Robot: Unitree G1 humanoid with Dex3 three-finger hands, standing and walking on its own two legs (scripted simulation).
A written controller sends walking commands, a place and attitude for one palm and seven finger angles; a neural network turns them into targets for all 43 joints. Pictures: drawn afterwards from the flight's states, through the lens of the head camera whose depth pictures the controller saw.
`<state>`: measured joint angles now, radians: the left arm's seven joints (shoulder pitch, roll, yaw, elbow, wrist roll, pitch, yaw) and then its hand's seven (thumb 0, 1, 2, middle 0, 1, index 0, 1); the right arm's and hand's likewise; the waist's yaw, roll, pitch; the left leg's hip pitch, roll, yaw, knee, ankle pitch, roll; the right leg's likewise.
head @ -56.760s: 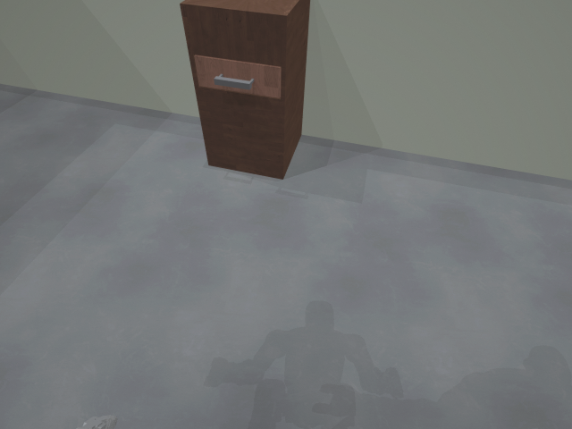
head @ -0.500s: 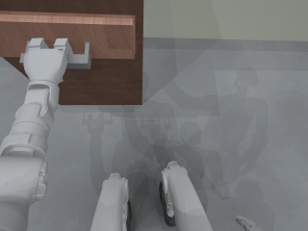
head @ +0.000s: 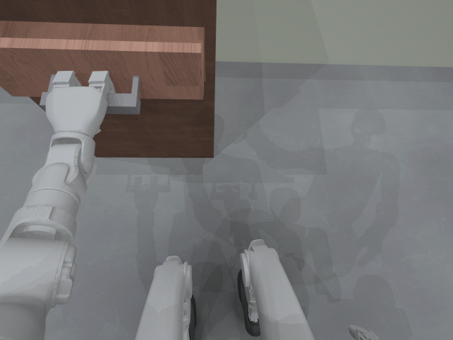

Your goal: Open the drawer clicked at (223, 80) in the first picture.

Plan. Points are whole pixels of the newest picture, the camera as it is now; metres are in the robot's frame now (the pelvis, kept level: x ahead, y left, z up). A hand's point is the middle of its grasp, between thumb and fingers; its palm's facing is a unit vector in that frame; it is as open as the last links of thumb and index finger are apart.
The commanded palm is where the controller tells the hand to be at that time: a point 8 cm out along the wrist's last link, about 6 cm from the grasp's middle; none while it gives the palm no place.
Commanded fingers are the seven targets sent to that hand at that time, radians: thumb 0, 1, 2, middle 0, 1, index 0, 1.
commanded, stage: pull the drawer open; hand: left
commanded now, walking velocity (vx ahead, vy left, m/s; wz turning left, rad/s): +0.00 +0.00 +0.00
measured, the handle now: (94, 92) +0.55 +0.21 -0.03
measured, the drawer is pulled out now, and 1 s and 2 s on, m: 0.05 0.09 0.13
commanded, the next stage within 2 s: none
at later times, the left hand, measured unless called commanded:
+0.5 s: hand (90, 134) +0.48 +0.22 -0.05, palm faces -0.04 +0.00 -1.00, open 5.9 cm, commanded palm +0.45 +0.22 -0.01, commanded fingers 0.00 0.90 0.90 -0.40 -1.35 -0.40 -1.35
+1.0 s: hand (89, 141) +0.47 +0.22 -0.05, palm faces -0.02 -0.01 -1.00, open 5.9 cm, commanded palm +0.43 +0.22 -0.01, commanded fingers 0.00 0.90 0.90 -0.40 -1.35 -0.40 -1.35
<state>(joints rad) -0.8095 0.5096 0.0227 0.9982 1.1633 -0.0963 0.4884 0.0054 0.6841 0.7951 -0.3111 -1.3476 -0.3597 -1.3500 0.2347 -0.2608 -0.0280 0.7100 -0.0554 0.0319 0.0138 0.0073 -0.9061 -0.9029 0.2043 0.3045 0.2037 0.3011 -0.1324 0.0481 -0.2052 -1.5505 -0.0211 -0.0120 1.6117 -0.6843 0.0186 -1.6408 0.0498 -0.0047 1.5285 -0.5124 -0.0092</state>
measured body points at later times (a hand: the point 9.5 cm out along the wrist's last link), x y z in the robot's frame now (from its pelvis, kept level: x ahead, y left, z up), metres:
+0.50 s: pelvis +0.01 +0.00 +0.01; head +0.19 +0.00 +0.42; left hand +0.48 +0.22 +0.01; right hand +0.07 -0.28 -0.13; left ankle +0.02 +0.11 -0.54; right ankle +0.08 -0.11 -0.54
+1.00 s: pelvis +0.00 +0.00 +0.01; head +0.18 +0.00 +0.42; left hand +0.46 +0.22 +0.01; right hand +0.08 -0.27 -0.14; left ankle +0.02 +0.11 -0.54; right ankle +0.08 -0.11 -0.54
